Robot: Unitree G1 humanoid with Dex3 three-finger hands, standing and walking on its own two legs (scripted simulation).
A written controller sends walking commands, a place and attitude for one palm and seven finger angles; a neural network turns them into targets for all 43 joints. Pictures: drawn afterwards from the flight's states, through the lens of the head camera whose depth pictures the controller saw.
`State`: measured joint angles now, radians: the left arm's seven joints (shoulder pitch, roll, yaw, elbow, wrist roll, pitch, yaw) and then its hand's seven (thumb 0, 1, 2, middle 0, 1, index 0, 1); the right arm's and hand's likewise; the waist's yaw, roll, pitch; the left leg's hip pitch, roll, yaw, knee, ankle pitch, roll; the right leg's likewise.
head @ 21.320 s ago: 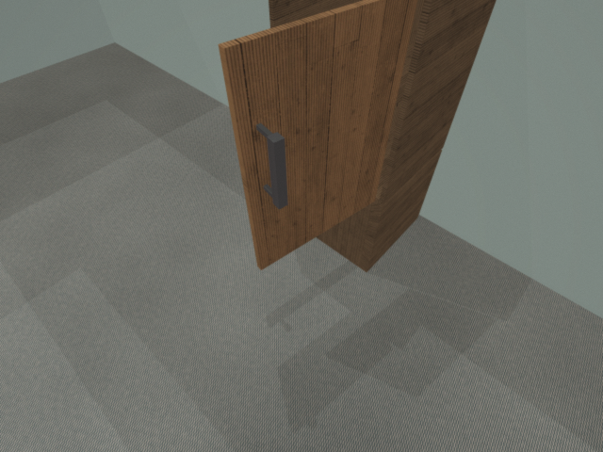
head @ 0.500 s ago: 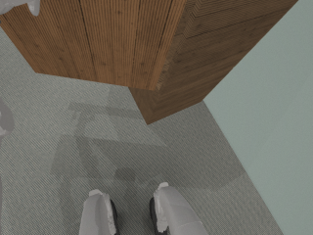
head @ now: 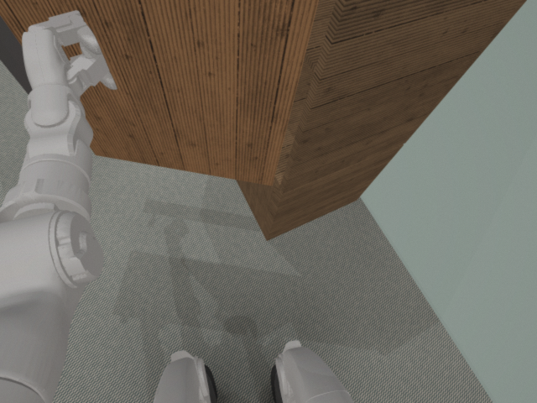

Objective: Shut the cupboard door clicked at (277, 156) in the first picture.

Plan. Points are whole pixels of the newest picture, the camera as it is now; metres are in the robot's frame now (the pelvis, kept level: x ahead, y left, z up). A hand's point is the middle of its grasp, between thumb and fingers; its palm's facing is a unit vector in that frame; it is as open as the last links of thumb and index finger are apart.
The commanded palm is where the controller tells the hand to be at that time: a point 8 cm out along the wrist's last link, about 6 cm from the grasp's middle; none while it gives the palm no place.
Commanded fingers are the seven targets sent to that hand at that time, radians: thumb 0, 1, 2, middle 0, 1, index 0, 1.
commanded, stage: pull the fist back off the door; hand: left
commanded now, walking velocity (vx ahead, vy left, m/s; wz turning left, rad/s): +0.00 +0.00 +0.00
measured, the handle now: (14, 34) +0.64 +0.26 +0.10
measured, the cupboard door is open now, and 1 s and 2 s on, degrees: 55 55 55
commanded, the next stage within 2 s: draw the hand back to the body in 0.40 s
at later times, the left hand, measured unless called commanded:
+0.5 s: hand (108, 109) +0.50 +0.13 +0.10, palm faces +0.14 -0.99 -0.03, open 3.1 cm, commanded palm +0.47 +0.17 +0.10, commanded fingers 0.00 0.90 0.90 -1.30 -1.50 -1.30 -1.50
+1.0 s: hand (31, 177) +0.38 +0.18 +0.16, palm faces +0.12 -0.99 -0.03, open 3.1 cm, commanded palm +0.33 +0.22 +0.17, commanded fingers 0.00 0.90 0.90 -1.16 -1.35 -1.16 -1.35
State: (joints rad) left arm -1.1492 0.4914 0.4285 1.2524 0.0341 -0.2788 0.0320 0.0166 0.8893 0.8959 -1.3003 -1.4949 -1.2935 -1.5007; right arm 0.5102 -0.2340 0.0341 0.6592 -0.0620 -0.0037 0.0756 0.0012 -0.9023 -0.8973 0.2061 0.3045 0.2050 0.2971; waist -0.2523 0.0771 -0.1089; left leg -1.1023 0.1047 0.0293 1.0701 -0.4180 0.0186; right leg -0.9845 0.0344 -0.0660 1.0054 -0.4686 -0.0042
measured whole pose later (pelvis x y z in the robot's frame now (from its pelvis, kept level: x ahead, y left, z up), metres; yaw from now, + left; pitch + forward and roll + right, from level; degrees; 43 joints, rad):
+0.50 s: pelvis +0.01 -0.02 +0.02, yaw +3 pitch +18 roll -1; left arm -0.86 0.28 0.28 1.12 -0.05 -0.41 0.03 0.02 0.90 0.90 -1.30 -1.50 -1.30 -1.50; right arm 0.32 -0.25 -0.02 0.66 -0.01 0.02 0.04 0.00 -0.91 -0.90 0.20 0.30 0.20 0.30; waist -0.13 0.04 -0.12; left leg -0.90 0.07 0.03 0.99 -0.41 -0.01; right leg -0.80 0.01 -0.07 0.97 -0.49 -0.02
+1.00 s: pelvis +0.01 -0.02 +0.05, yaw +3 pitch +7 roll -1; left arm -0.33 0.25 0.20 0.53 -0.22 -0.25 -0.11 0.02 0.90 0.90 -1.29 -1.49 -1.29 -1.49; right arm 0.32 -0.28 0.00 0.65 0.07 0.00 -0.03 0.01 -0.90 -0.90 0.20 0.30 0.20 0.30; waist -0.04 0.06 -0.08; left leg -0.55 0.06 0.05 0.75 -0.32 0.00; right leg -0.46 0.00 -0.06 0.75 -0.41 -0.02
